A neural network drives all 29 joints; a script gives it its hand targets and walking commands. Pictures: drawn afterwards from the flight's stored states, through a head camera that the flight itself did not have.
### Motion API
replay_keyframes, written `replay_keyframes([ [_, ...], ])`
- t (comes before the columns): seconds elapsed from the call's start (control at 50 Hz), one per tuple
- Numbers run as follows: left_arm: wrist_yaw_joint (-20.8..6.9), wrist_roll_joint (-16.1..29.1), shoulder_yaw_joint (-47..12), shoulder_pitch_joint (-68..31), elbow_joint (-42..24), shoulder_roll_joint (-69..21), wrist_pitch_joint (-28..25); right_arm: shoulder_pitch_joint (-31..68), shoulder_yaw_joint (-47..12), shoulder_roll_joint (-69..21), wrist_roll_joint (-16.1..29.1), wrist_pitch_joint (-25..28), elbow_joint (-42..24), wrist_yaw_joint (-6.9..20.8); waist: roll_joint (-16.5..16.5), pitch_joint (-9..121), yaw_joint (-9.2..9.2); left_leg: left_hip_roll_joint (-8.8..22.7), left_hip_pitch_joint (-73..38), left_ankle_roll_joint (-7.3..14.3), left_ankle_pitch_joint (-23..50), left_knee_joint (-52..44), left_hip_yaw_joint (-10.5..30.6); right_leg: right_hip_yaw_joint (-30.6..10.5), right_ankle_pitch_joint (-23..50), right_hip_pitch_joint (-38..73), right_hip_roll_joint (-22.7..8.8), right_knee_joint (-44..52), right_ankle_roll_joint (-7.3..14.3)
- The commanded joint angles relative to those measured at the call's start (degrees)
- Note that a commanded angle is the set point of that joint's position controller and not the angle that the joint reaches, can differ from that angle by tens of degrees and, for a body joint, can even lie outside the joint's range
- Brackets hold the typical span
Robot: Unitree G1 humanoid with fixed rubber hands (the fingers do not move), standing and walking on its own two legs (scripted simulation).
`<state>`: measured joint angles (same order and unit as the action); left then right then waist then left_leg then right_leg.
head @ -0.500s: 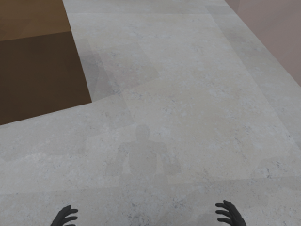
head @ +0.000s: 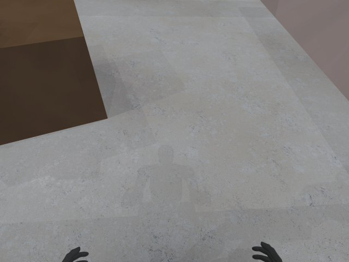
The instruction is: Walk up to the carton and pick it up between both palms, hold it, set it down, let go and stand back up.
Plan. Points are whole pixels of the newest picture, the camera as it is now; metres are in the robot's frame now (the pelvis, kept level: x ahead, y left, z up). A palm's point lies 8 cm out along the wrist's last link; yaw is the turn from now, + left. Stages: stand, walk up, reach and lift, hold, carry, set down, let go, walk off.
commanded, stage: stand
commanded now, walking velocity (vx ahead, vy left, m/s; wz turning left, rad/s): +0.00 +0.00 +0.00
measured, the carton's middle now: out of the picture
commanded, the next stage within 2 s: walk up in 0.20 s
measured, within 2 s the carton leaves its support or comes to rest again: neither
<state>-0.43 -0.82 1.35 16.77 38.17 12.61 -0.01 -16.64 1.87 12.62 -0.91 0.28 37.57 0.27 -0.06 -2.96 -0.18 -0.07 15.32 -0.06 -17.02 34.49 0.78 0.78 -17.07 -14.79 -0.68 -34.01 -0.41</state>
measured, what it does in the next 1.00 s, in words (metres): steps to the left, turning left: left foot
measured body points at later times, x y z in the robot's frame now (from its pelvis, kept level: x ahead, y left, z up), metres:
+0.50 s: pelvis +0.01 +0.01 +0.00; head +0.01 +0.01 +0.45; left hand +0.08 +0.27 -0.11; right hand +0.11 -0.25 -0.11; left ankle +0.01 +0.12 -0.69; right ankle +0.01 -0.13 -0.73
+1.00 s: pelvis +0.12 +0.17 -0.01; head +0.11 +0.18 +0.44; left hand +0.13 +0.46 -0.12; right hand +0.26 -0.06 -0.12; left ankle +0.12 +0.29 -0.73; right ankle +0.21 +0.07 -0.68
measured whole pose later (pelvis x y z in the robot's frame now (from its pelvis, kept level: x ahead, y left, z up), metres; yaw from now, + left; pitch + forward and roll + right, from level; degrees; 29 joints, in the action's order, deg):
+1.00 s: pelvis +0.12 +0.17 -0.01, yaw +18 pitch -4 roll +1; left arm -1.0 -1.6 2.6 19.8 38.4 16.1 -1.4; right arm -20.5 2.6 14.6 -2.3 0.3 41.1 2.0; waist 2.0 -2.8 2.6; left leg -0.8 17.3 3.1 -18.6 39.1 -2.5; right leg 4.8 -26.9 -29.4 -6.4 -60.4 1.3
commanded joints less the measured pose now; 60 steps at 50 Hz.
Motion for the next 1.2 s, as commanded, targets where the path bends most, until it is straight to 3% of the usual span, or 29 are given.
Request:
replay_keyframes([
  [0.0, 0.4, 0.1, 2.2, -0.6, -5.4, 7.4, -1.7, 0.8, 2.2, 7.3, 0.1, 1.6, -5.6, -0.4, -0.1, 2.5, 0.0, 4.5, 0.4, 2.3, 4.5, -7.5, 5.9, -5.5, 3.7, 0.0, -4.2, 6.7, 2.5],
  [0.36, 0.6, 0.2, 1.9, 0.4, -3.9, 7.9, -1.6, -0.2, 1.8, 7.7, 0.2, 1.5, -4.0, -0.5, -0.1, 2.2, 0.01, 4.5, 0.2, 2.2, 5.5, -8.0, 6.1, -5.5, 4.2, 0.3, -4.4, 7.4, 2.4],
  [0.38, 1.3, -3.3, 5.6, 5.8, -3.6, 12.5, -2.6, -0.4, 3.3, 10.6, -2.1, 0.3, -5.9, 2.0, 1.2, 5.0, -2.22, 0.7, 16.4, 3.0, -14.0, 2.1, 6.6, -11.5, -19.2, 15.2, -9.8, 9.0, 8.1],
  [0.4, 2.1, -4.2, 7.2, 10.3, -1.9, 17.5, -3.1, 2.9, 2.8, 8.7, -2.8, -0.6, -7.7, 3.2, 9.4, 1.7, -5.6, -1.7, 29.2, 0.4, -15.1, 16.6, -1.0, -25.5, -30.7, 20.3, -22.8, 19.5, 15.1],
  [0.42, 3.3, -4.9, 7.2, 11.0, -1.2, 18.1, -3.5, 6.9, 3.1, 9.0, -4.4, -1.5, -10.0, 3.6, 7.2, -2.8, -7.0, 4.2, 35.2, 0.0, -14.5, 26.1, 3.8, -33.8, -30.3, 16.1, -32.5, 23.6, 20.2],
  [0.44, 4.0, -4.9, 6.5, 9.2, -0.6, 16.2, -4.1, 7.5, 4.0, 10.3, -4.7, -2.0, -10.2, 4.1, 1.8, -6.0, -5.7, 6.7, 35.8, -0.6, -11.1, 29.1, 6.9, -31.8, -27.1, 11.4, -32.9, 24.1, 20.0],
  [0.46, 4.2, -4.8, 5.8, 6.7, 0.1, 14.6, -4.8, 5.4, 4.5, 10.3, -4.3, -2.0, -9.5, 4.5, -0.7, -6.8, -3.81, 7.5, 34.0, -1.0, -7.4, 30.0, 7.9, -25.4, -23.0, 9.3, -30.1, 23.0, 17.6],
  [0.48, 4.2, -4.6, 5.4, 4.1, 0.5, 13.8, -5.3, 2.9, 4.4, 9.3, -3.7, -1.9, -8.9, 4.9, 0.5, -5.5, -2.06, 8.1, 32.1, -1.0, -5.9, 29.5, 8.2, -18.8, -19.7, 9.7, -27.6, 22.2, 15.3],
  [0.5, 4.2, -4.3, 5.3, 1.8, 0.4, 14.0, -5.7, 1.3, 4.2, 8.1, -3.3, -1.8, -8.1, 5.5, 4.1, -3.9, -1.23, 8.4, 29.9, -1.3, -4.5, 28.3, 7.1, -13.0, -16.8, 10.1, -25.6, 22.2, 14.0],
  [0.54, 3.8, -3.8, 5.3, -0.1, 1.3, 14.2, -6.1, 2.2, 3.9, 6.9, -2.2, -1.7, -7.4, 6.7, 8.9, -3.3, -1.52, 8.7, 25.5, -1.7, -2.3, 24.1, 4.4, -4.0, -13.6, 8.2, -22.9, 23.2, 13.0],
  [0.6, 3.2, -3.4, 5.2, -0.5, 2.1, 14.8, -6.2, 4.0, 3.7, 5.4, -1.1, -0.9, -6.7, 7.4, 10.5, -4.3, -1.77, 8.7, 16.5, -0.7, 0.3, 13.2, 1.0, 7.3, -10.2, 3.3, -19.6, 21.7, 11.5],
  [0.66, 3.2, -3.6, 5.7, 0.2, 2.3, 16.2, -5.3, 1.7, 4.1, 5.8, -1.0, 0.4, -5.1, 7.4, 9.9, -2.8, -1.07, 5.9, 5.8, 1.1, 1.8, 6.8, -4.6, 11.3, -12.2, 0.6, -19.3, 18.5, 11.3],
  [0.68, 3.2, -3.6, 5.7, -0.2, 2.2, 16.6, -4.8, -0.3, 4.5, 6.5, -1.1, 0.7, -4.4, 7.1, 8.4, -2.3, 0.24, 5.0, 1.8, 1.7, 2.2, 5.3, -6.2, 11.6, -13.7, -0.9, -19.9, 16.0, 11.4],
  [0.7, 3.1, -3.5, 5.4, -0.4, 2.1, 16.1, -4.1, -4.0, 5.1, 7.6, -1.1, 1.2, -3.0, 6.5, 4.6, -1.2, 2.58, 3.5, -4.1, 2.3, 2.2, 2.9, -7.5, 13.5, -13.6, -3.1, -18.9, 9.7, 10.8],
  [0.72, 2.8, -3.6, 4.6, 1.3, 2.2, 13.7, -3.5, -10.1, 6.2, 10.1, -1.1, 1.7, -0.7, 5.4, -2.6, 2.1, 5.71, 0.0, -11.4, 3.1, -1.6, 1.2, -7.8, 16.9, -7.2, -4.6, -15.2, -4.3, 9.3],
  [0.74, 1.9, -3.3, 2.9, 4.4, 1.2, 9.5, -2.9, -17.7, 7.5, 14.1, -1.2, 2.0, 1.5, 3.9, -14.1, 6.6, 9.06, -0.4, -19.3, 5.2, -7.2, -1.5, -1.4, 18.5, -6.2, -9.1, -10.1, -23.5, 6.7],
  [0.76, 0.7, -2.0, 1.4, 3.4, -3.5, 6.1, -2.9, -17.3, 8.1, 20.6, -1.4, 2.3, 0.0, 2.8, -25.0, 5.2, 9.1, 11.6, -20.4, 11.2, -17.6, -13.2, 27.7, 12.0, -22.7, -25.2, -4.0, -35.4, 3.3],
  [0.78, 0.5, -0.9, 2.5, 0.1, -5.6, 9.7, -2.3, -14.0, 8.2, 22.5, 0.6, 1.4, -0.9, 2.2, -18.2, 4.5, 9.27, 17.4, -12.8, 16.0, -35.1, -23.7, 41.6, 2.6, -23.2, -26.4, -4.8, -39.8, 3.0],
  [0.8, 0.3, -0.7, 3.0, -2.3, -6.6, 11.6, -2.1, -10.7, 7.3, 21.3, 1.2, 1.0, -1.2, 1.6, -12.1, 0.8, 7.69, 18.0, -8.6, 16.1, -39.0, -25.2, 40.6, -0.8, -18.2, -27.0, -6.7, -42.0, 3.0],
  [0.88, 0.1, -0.7, 3.5, 5.8, -3.9, 11.5, -3.1, -3.1, 4.9, 14.5, -1.2, 1.0, -2.0, 0.8, -9.3, -1.0, 2.69, 14.8, 3.7, 15.5, -23.6, -18.4, 24.5, -1.6, -10.9, -18.0, -9.2, -33.0, 2.1],
  [0.98, -0.6, -0.5, 3.7, 5.8, -5.1, 8.9, -2.7, -0.3, 3.9, 13.0, -1.7, 1.5, -0.9, 1.4, -7.3, -3.2, 1.57, 14.1, 9.9, 15.8, -20.3, -19.5, 18.5, 0.2, -5.1, -13.3, -7.7, -18.4, 1.4],
  [1.02, -0.5, -0.5, 4.0, 6.8, -5.3, 8.5, -3.2, 0.7, 4.0, 13.1, -1.7, 1.2, -0.8, 2.0, -5.9, -2.5, 0.87, 12.2, 12.7, 14.1, -20.7, -16.9, 14.8, 1.9, -0.7, -6.7, -6.0, -11.8, 1.9],
  [1.06, -0.1, -0.7, 4.9, 13.0, -4.1, 8.9, -4.0, 3.2, 3.6, 12.5, -1.4, 0.7, -1.1, 2.6, -1.6, -0.1, -2.94, 8.3, 20.7, 10.8, -23.5, -8.9, 9.8, 5.6, 6.3, 8.8, -2.6, -5.1, 2.7],
  [1.08, 0.5, -1.1, 5.5, 17.9, -2.8, 9.7, -4.3, 2.8, 2.9, 10.6, -1.5, 0.4, -1.2, 2.9, 1.9, 1.3, -5.17, 5.3, 25.1, 8.4, -25.7, -2.1, 7.2, 5.7, 3.4, 16.7, -1.2, -4.4, 2.9],
  [1.1, 1.3, -2.2, 6.1, 22.8, -2.5, 12.2, -4.5, 1.0, 2.0, 7.8, -1.9, 0.3, -1.3, 3.1, 9.1, 2.4, -7.59, 1.1, 29.5, 4.7, -24.4, 12.9, 2.2, -4.8, -9.2, 22.2, -7.0, 1.4, 5.2],
  [1.12, 2.4, -3.9, 5.9, 24.7, -4.0, 16.9, -4.8, -0.5, 1.0, 4.9, -2.3, 0.3, -3.3, 3.3, 17.9, 1.1, -7.87, -3.7, 33.6, 0.9, -19.7, 33.1, -0.6, -35.2, -34.7, 18.8, -24.7, 19.6, 9.6],
  [1.14, 3.5, -3.3, 6.4, 19.0, -3.8, 18.5, -4.0, -1.9, 2.3, 9.8, -2.9, -1.0, -3.6, 3.1, 11.4, -4.3, -3.85, -1.2, 35.7, 0.1, -18.8, 38.6, 3.4, -49.7, -48.4, 11.7, -30.9, 28.0, 15.2],
  [1.16, 4.0, -2.5, 5.7, 14.6, -4.4, 16.9, -4.1, -0.1, 3.1, 11.5, -3.4, -1.8, -3.9, 3.3, 7.0, -9.3, -2.53, 1.3, 36.2, -0.6, -14.6, 41.5, 3.9, -47.5, -48.1, 6.4, -30.7, 28.3, 16.6],
  [1.18, 4.0, -2.4, 4.6, 12.3, -4.1, 15.3, -4.6, 2.2, 3.2, 11.5, -3.1, -1.9, -4.3, 3.5, 4.6, -12.0, -2.73, 3.2, 37.4, -1.3, -10.1, 41.9, 4.5, -39.3, -39.2, 5.0, -28.8, 26.3, 17.0],
])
